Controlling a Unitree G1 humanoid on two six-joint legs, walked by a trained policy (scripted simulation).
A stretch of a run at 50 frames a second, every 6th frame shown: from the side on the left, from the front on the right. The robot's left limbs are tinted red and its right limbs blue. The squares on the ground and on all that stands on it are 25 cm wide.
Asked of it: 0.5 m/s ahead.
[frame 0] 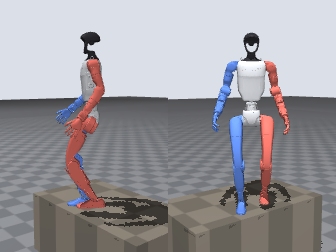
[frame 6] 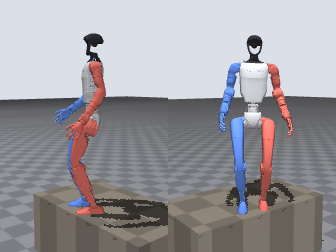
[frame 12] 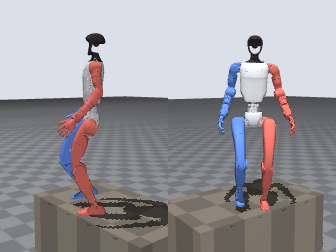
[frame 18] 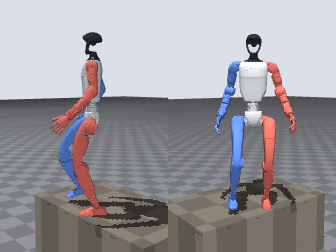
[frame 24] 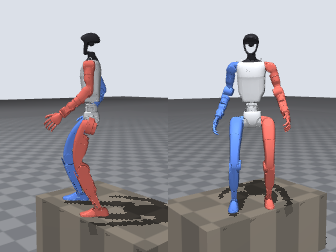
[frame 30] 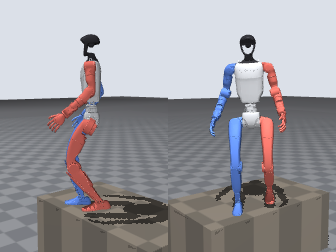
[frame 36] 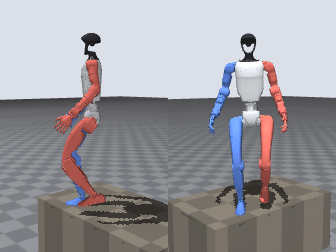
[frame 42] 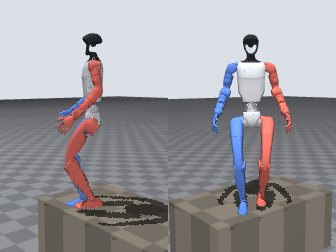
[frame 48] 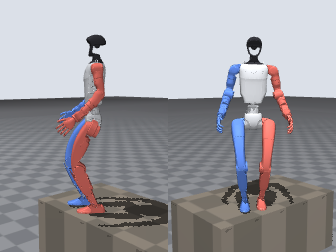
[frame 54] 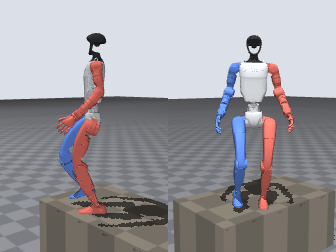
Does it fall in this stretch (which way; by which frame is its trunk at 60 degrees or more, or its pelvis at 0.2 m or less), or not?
no
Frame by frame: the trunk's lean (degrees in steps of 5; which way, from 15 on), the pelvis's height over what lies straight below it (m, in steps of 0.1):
0: 0, 0.8
6: 0, 0.8
12: 5, 0.8
18: 0, 0.8
24: 0, 0.8
30: 5, 0.8
36: 0, 0.8
42: 0, 0.8
48: 5, 0.7
54: 5, 0.8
